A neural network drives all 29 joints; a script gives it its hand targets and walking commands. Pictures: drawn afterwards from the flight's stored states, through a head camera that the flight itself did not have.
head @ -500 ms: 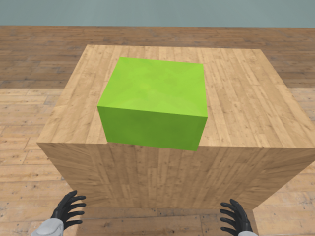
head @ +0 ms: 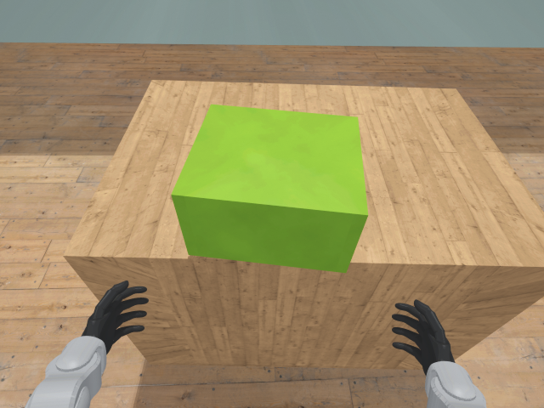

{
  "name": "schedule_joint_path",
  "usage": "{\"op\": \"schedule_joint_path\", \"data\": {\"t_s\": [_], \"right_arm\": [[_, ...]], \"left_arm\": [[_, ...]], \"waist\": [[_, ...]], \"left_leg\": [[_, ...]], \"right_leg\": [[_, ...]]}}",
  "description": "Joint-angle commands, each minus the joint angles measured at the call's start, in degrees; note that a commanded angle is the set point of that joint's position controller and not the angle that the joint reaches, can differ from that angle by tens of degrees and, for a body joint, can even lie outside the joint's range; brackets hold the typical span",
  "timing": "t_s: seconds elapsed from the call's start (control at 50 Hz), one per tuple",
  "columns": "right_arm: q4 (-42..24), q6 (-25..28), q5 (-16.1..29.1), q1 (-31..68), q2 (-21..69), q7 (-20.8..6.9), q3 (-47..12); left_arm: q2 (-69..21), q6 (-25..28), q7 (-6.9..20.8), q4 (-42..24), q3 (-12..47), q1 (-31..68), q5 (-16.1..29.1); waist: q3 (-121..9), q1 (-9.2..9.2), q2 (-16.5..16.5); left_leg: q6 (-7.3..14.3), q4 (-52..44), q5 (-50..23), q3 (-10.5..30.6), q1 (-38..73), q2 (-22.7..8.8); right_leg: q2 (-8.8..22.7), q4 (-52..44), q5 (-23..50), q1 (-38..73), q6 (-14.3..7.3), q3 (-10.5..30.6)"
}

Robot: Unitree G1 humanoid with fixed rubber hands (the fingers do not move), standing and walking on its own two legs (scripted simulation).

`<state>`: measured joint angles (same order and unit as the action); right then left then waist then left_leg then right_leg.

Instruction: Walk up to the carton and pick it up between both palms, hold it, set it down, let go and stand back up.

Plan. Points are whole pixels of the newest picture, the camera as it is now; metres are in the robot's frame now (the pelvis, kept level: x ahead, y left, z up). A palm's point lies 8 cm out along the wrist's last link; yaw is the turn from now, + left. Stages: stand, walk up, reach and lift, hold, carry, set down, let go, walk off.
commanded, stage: reach and lift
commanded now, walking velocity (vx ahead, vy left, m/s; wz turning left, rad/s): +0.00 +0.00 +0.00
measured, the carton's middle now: (275, 184) +0.52 +0.02 +0.00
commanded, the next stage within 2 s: none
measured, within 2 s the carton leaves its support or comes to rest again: neither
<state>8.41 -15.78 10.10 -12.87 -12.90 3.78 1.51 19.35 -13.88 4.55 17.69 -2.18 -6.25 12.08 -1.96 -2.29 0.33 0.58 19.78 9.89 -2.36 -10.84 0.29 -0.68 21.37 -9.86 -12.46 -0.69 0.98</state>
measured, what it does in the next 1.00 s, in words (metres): stands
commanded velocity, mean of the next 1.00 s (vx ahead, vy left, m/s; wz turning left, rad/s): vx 0.00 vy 0.00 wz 0.00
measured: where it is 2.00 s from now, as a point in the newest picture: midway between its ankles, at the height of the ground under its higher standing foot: outside the picture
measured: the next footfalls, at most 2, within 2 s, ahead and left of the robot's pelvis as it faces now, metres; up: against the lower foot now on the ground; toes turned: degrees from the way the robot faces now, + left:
none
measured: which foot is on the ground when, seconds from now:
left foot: down 0.00-1.00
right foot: down 0.00-1.00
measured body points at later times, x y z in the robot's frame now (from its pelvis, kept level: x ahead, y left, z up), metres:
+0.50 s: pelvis +0.04 +0.01 +0.00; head +0.04 +0.01 +0.45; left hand +0.27 +0.27 +0.03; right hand +0.28 -0.23 +0.03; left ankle +0.01 +0.11 -0.75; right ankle +0.02 -0.11 -0.75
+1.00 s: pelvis +0.03 +0.01 +0.00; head +0.03 +0.01 +0.45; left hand +0.36 +0.28 +0.07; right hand +0.35 -0.24 +0.06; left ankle +0.01 +0.11 -0.75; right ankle +0.02 -0.11 -0.75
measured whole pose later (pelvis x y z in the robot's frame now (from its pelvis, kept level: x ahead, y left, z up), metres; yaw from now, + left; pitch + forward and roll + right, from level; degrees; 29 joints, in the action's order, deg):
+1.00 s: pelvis +0.03 +0.01 +0.00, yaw +0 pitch +3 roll -1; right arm 24.4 -4.0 21.6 10.5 -22.5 3.2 -0.3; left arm 26.8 -5.3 5.5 28.6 0.1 14.3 22.9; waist -3.2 0.3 -0.9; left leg 1.3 19.2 11.7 -2.0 -10.1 0.3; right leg -0.7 16.5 -9.5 -9.6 0.2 0.7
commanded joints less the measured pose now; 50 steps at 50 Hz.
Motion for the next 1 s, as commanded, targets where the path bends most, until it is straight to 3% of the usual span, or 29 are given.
{"op": "schedule_joint_path", "data": {"t_s": [0.0, 0.24, 0.54, 0.7, 0.98], "right_arm": [[-8.5, 4.8, 1.5, 2.8, -7.4, -0.7, 2.6], [-9.7, 12.7, 5.6, 0.2, -11.1, -0.9, 2.9], [-6.7, 19.1, 8.9, 8.3, -13.9, 0.2, 2.4], [-1.5, 15.6, 9.2, 21.7, -15.4, 0.8, 1.8], [12.5, 13.2, 12.2, 39.8, -19.5, -1.3, 1.5]], "left_arm": [[8.2, 4.9, 0.1, -8.4, -3.3, 3.5, 0.7], [9.4, 11.8, 1.1, -12.2, -3.1, -0.7, 3.0], [13.5, 17.0, 1.8, -9.9, -3.5, 6.0, 6.9], [17.1, 13.0, 1.1, -5.4, -1.6, 19.3, 10.3], [17.6, 9.8, 0.8, 7.6, -0.6, 36.5, 11.3]], "waist": [[-6.0, -0.24, -1.7], [-6.6, 0.26, -1.8], [-6.4, 1.22, -1.7], [-7.2, 2.19, -0.8], [-14.4, 2.71, -2.1]], "left_leg": [[-0.7, -3.6, -11.3, 1.3, 0.0, -1.1], [-0.8, -1.3, -24.0, 2.4, 4.5, -0.8], [-0.5, 0.1, -22.8, 2.6, 4.5, -0.1], [0.4, -1.0, -14.0, 2.7, 5.0, -0.8], [-1.0, -0.4, -20.5, 3.6, 8.8, -0.1]], "right_leg": [[0.2, -4.4, 2.8, 5.7, -0.3, 2.3], [-0.5, -5.2, 12.0, 7.1, -1.4, 2.5], [-0.1, -4.0, 14.8, 8.6, -0.4, 2.3], [0.5, -5.5, 6.7, 4.3, 1.1, 2.3], [-1.0, -6.5, 12.8, 4.6, 0.9, 1.7]]}}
